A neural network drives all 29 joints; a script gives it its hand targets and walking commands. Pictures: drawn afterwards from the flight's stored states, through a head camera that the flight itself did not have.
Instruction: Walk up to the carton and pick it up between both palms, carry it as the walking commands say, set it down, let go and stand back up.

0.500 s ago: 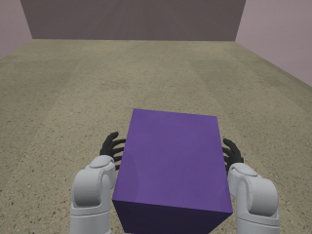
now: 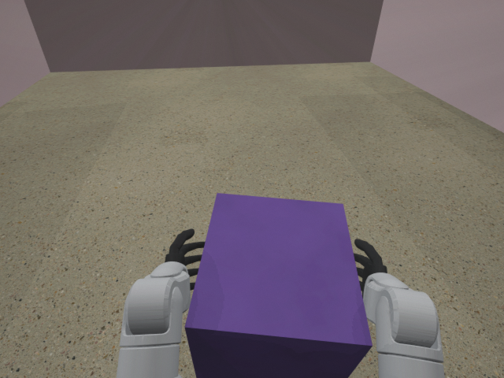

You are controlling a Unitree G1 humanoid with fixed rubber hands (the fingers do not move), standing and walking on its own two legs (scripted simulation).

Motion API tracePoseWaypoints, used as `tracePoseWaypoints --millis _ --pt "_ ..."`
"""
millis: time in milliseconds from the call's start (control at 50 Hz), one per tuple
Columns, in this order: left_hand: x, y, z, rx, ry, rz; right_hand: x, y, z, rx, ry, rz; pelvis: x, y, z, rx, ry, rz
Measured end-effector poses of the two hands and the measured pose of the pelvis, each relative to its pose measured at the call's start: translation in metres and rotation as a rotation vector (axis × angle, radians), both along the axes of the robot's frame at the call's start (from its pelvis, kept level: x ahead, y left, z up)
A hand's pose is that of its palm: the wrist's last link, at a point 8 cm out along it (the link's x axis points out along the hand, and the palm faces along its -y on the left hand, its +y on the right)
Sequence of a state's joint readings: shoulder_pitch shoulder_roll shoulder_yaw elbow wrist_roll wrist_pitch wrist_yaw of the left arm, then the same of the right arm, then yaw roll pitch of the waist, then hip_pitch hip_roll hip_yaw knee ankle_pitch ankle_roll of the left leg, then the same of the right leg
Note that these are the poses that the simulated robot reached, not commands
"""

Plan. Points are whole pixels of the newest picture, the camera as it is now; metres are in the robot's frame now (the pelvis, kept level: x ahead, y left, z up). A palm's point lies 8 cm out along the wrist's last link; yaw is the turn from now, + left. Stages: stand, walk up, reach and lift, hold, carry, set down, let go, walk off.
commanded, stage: carry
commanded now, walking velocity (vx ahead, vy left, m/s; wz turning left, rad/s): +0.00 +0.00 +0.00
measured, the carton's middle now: (270, 302) +0.27 +0.00 +0.03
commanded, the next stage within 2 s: none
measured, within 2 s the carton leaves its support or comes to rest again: neither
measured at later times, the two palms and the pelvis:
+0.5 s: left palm (181, 293) +0.25 +0.14 +0.08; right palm (376, 303) +0.25 -0.16 +0.07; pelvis -0.03 -0.01 +0.00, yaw +1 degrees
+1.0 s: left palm (187, 293) +0.26 +0.13 +0.07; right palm (379, 305) +0.25 -0.16 +0.06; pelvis -0.03 -0.01 +0.01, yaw +1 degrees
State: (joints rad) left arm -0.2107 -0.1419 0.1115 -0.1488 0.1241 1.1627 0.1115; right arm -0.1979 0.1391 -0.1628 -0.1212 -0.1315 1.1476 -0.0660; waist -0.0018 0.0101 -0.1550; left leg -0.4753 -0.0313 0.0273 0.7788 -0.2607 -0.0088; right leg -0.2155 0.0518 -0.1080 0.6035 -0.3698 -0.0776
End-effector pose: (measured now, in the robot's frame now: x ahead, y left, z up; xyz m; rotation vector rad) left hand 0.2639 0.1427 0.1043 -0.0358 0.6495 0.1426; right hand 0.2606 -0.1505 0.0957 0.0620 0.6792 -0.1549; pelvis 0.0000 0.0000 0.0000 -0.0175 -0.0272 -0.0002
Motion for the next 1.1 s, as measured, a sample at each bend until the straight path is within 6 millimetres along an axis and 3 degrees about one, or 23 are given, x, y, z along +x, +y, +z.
tracePoseWaypoints --millis 60,220,440,740,1100 --pt "-0.001 0.003 -0.005 -0.004 0.012 0.001 -0.001 0.003 -0.003 -0.004 0.012 0.0 -0.002 0.002 -0.003 -0.006 0.036 0.001" --pt "-0.017 0.01 -0.037 0.001 0.172 0.016 -0.013 0.01 -0.036 -0.003 0.172 0.016 -0.017 0.005 0.001 0.017 0.066 0.02" --pt "-0.011 -0.004 -0.027 0.012 0.039 -0.005 -0.009 -0.004 -0.025 -0.011 0.04 0.008 -0.026 -0.005 0.005 0.027 0.074 0.018" --pt "-0.014 -0.014 -0.027 0.022 0.017 -0.015 -0.014 -0.014 -0.028 -0.008 0.017 0.004 -0.031 -0.013 0.004 0.034 0.068 0.016" --pt "-0.005 -0.013 -0.034 0.024 0.03 -0.023 -0.006 -0.014 -0.033 -0.015 0.03 0.002 -0.024 -0.012 0.005 0.033 0.081 0.017"
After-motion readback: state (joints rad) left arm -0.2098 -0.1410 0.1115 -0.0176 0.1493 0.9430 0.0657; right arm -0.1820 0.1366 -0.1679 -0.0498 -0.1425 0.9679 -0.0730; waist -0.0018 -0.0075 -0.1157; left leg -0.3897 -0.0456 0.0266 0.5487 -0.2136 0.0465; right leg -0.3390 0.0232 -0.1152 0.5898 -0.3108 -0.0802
